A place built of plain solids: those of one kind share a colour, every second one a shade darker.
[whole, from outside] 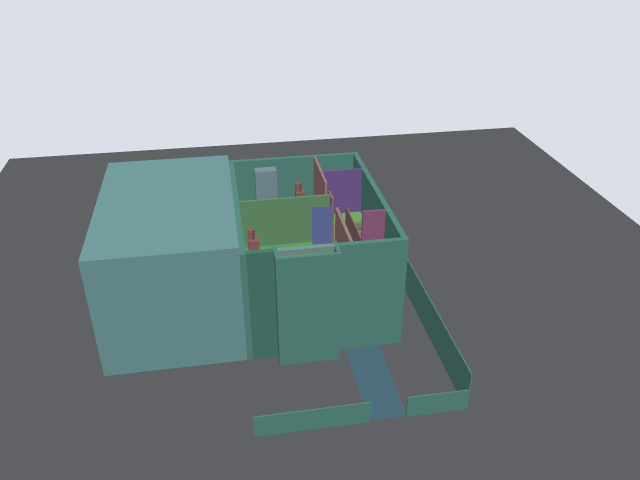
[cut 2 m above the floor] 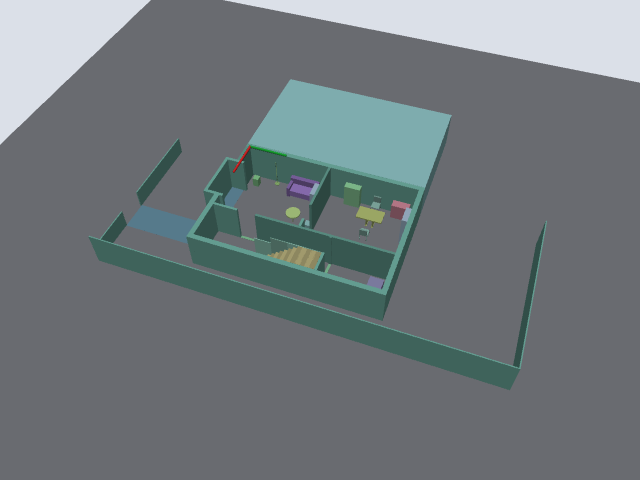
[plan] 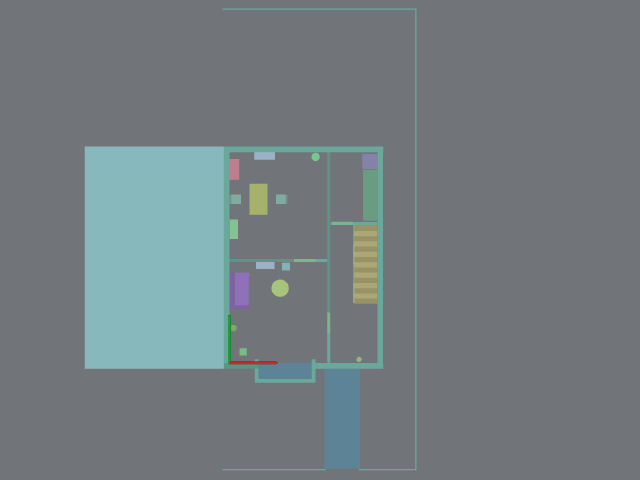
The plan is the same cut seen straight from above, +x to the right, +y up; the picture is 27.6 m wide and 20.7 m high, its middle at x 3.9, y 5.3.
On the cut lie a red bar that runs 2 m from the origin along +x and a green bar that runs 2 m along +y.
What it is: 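A semi-detached two-storey house, 6.4 m wide inside and 9.1 m deep; a hall 2.03 m wide with a straight stair of 16 risers of 184 mm on goings of 225 mm; a front room and a back room; a bay window at the front; upstairs three bedrooms and a bathroom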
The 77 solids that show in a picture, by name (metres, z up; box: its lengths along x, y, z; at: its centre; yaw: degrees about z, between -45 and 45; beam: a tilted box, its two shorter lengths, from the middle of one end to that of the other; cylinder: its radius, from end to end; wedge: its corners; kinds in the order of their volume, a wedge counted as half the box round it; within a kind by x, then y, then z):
{
 "neighbour_house_1": {"box": [6.0, 9.58, 5.7], "at": [-3.25, 4.54, 2.8]},
 "wall_1": {"box": [0.25, 9.58, 5.4], "at": [-0.13, 4.54, 2.65]},
 "wall_2": {"box": [1.5, 0.25, 5.4], "at": [0.5, -0.13, 2.65]},
 "wall_3": {"box": [0.16, 1.02, 5.4], "at": [1.17, -0.35, 2.65]},
 "wall_4": {"box": [2.78, 0.13, 2.85], "at": [1.39, 4.42, 1.37]},
 "wall_5": {"box": [4.46, 0.06, 1.05], "at": [1.92, -4.6, 0.47]},
 "wall_6": {"box": [2.61, 0.16, 5.4], "at": [2.4, -0.78, 2.65]},
 "wall_7": {"box": [6.88, 0.25, 5.4], "at": [3.19, 9.21, 2.65]},
 "wall_8": {"box": [0.16, 1.02, 5.4], "at": [3.62, -0.35, 2.65]},
 "wall_9": {"box": [8.37, 0.06, 1.85], "at": [3.88, 15.26, 0.88]},
 "wall_10": {"box": [0.5, 0.13, 2.85], "at": [3.96, 4.42, 1.37]},
 "wall_11": {"box": [0.13, 1.25, 2.85], "at": [4.28, 0.62, 1.37]},
 "wall_12": {"box": [0.13, 6.9, 2.85], "at": [4.28, 5.63, 1.37]},
 "wall_13": {"box": [0.05, 0.13, 2.85], "at": [4.37, 6.02, 1.37]},
 "wall_14": {"box": [3.08, 0.25, 5.4], "at": [5.08, -0.13, 2.65]},
 "wall_15": {"box": [1.05, 0.13, 2.85], "at": [5.85, 6.02, 1.37]},
 "wall_16": {"box": [0.25, 9.58, 5.4], "at": [6.5, 4.54, 2.65]},
 "wall_17": {"box": [2.5, 0.06, 1.05], "at": [6.81, -4.6, 0.47]},
 "wall_18": {"box": [0.06, 19.92, 1.85], "at": [8.03, 5.33, 0.88]},
 "tread_1": {"box": [1.0, 0.26, 0.2], "at": [5.87, 2.68, 0.08]},
 "tread_2": {"box": [1.0, 0.26, 0.39], "at": [5.87, 2.9, 0.17]},
 "tread_3": {"box": [1.0, 0.26, 0.57], "at": [5.87, 3.13, 0.27]},
 "tread_4": {"box": [1.0, 0.26, 0.75], "at": [5.87, 3.35, 0.36]},
 "tread_5": {"box": [1.0, 0.26, 0.94], "at": [5.87, 3.57, 0.45]},
 "tread_6": {"box": [1.0, 0.26, 1.12], "at": [5.87, 3.8, 0.54]},
 "tread_7": {"box": [1.0, 0.26, 1.3], "at": [5.87, 4.02, 0.63]},
 "tread_8": {"box": [1.0, 0.26, 1.49], "at": [5.87, 4.25, 0.72]},
 "tread_9": {"box": [1.0, 0.26, 1.67], "at": [5.87, 4.47, 0.82]},
 "tread_10": {"box": [1.0, 0.26, 1.86], "at": [5.87, 4.7, 0.91]},
 "tread_11": {"box": [1.0, 0.26, 2.04], "at": [5.87, 4.92, 1.0]},
 "tread_12": {"box": [1.0, 0.26, 2.22], "at": [5.87, 5.15, 1.09]},
 "tread_13": {"box": [1.0, 0.26, 2.41], "at": [5.87, 5.37, 1.18]},
 "tread_14": {"box": [1.0, 0.26, 2.59], "at": [5.87, 5.6, 1.27]},
 "tread_15": {"box": [1.0, 0.26, 2.77], "at": [5.87, 5.82, 1.37]},
 "upper_floor_rooms_1": {"box": [4.35, 9.09, 0.14], "at": [2.17, 4.54, 2.87]},
 "ground_1": {"box": [2.29, 0.7, 0.5], "at": [2.4, -0.35, -0.25]},
 "ground_2": {"box": [1.53, 4.32, 0.5], "at": [4.86, -2.41, -0.25]},
 "landing_wall_1": {"box": [0.13, 3.09, 2.55], "at": [4.28, 1.55, 4.07]},
 "landing_wall_2": {"box": [0.13, 0.82, 2.55], "at": [4.28, 4.43, 4.07]},
 "landing_wall_3": {"box": [0.13, 3.31, 2.55], "at": [4.28, 7.43, 4.07]},
 "bedrooms_wall_1": {"box": [4.21, 0.13, 2.55], "at": [2.1, 4.42, 4.07]},
 "wardrobe_bed_1": {"box": [1.13, 0.6, 2.05], "at": [1.61, 8.78, 3.91]},
 "shelf_1": {"box": [0.9, 0.32, 1.76], "at": [1.51, 8.92, 0.83]},
 "shelf_2": {"box": [0.8, 0.3, 1.87], "at": [1.54, 4.2, 0.89]},
 "upper_floor_back_1": {"box": [2.04, 3.14, 0.14], "at": [5.36, 7.52, 2.87]},
 "sofa_1": {"box": [0.24, 1.56, 0.83], "at": [0.12, 3.1, 0.36]},
 "sofa_2": {"box": [0.86, 0.16, 0.65], "at": [0.43, 2.4, 0.28]},
 "sofa_3": {"box": [0.86, 0.16, 0.65], "at": [0.43, 3.8, 0.28]},
 "sofa_4": {"box": [0.65, 1.24, 0.37], "at": [0.51, 3.1, 0.24]},
 "fridge_freezer_1": {"box": [0.65, 0.65, 1.85], "at": [6.04, 8.68, 0.88]},
 "bath_wall_1": {"box": [2.03, 0.13, 2.55], "at": [5.36, 7.12, 4.07]},
 "slotfit_storage_1": {"box": [0.36, 0.84, 1.34], "at": [0.19, 5.76, 0.62]},
 "box_wall_1": {"box": [1.05, 0.13, 2.55], "at": [5.85, 2.51, 4.07]},
 "dresser_1": {"box": [0.42, 0.9, 0.92], "at": [0.21, 8.34, 0.41]},
 "nightstand_1": {"cylinder": 0.15, "from": [0.45, 4.2, 3.49], "to": [0.45, 4.2, 3.96]},
 "nightstand_2": {"box": [0.5, 0.43, 0.6], "at": [0.53, 4.14, 3.19]},
 "nightstand_3": {"cylinder": 0.15, "from": [3.36, 8.93, 3.49], "to": [3.36, 8.93, 3.96]},
 "nightstand_4": {"box": [0.5, 0.43, 0.6], "at": [3.44, 8.87, 3.19]},
 "stair_guard_1": {"box": [0.04, 0.84, 1.68], "at": [5.36, 3.0, 0.79]},
 "stair_guard_2": {"box": [0.04, 0.84, 2.42], "at": [5.36, 3.84, 1.16]},
 "stair_guard_3": {"box": [0.04, 0.84, 3.15], "at": [5.36, 4.69, 1.53]},
 "well_guard_1": {"box": [0.06, 3.37, 1.13], "at": [5.35, 4.27, 3.32]},
 "front_wall_over_bay_1": {"box": [2.29, 0.25, 0.25], "at": [2.4, -0.13, 5.22]},
 "door_leaf_bedroom_front_1": {"box": [0.9, 0.04, 2.05], "at": [3.76, 4.06, 3.91], "yaw": -5.4},
 "meeting_table_1": {"box": [0.77, 1.33, 0.07], "at": [1.25, 7.06, 0.7]},
 "slotfit_front_seat_1": {"box": [0.32, 0.32, 0.56], "at": [0.59, 0.48, 0.23]},
 "worktop_1": {"box": [0.62, 2.2, 0.04], "at": [6.06, 7.23, 0.88]},
 "plant_pot_1": {"cylinder": 0.18, "from": [3.71, 8.88, 0.0], "to": [3.71, 8.88, 0.38]},
 "side_chair_1": {"box": [0.08, 0.38, 0.38], "at": [0.04, 7.06, 0.65]},
 "side_chair_2": {"box": [0.42, 0.42, 0.04], "at": [0.28, 7.06, 0.43]},
 "side_chair_3": {"box": [0.42, 0.42, 0.04], "at": [2.21, 7.06, 0.43]},
 "side_chair_4": {"box": [0.08, 0.38, 0.38], "at": [2.45, 7.06, 0.65]},
 "coffee_table_1": {"cylinder": 0.38, "from": [2.18, 3.22, 0.33], "to": [2.18, 3.22, 0.4]},
 "box_cardboard_1": {"box": [0.34, 0.35, 0.26], "at": [2.43, 4.15, 0.08]},
 "threshold_1": {"box": [0.93, 0.14, 0.06], "at": [3.24, 4.42, -0.02]},
 "threshold_2": {"box": [0.14, 0.93, 0.07], "at": [4.28, 1.71, -0.01]},
 "threshold_3": {"box": [0.93, 0.14, 0.06], "at": [4.86, 6.02, -0.02]}
}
